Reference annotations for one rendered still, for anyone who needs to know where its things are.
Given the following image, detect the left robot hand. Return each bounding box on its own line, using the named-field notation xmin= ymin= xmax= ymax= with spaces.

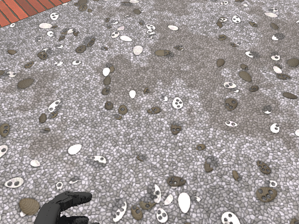
xmin=34 ymin=190 xmax=100 ymax=224

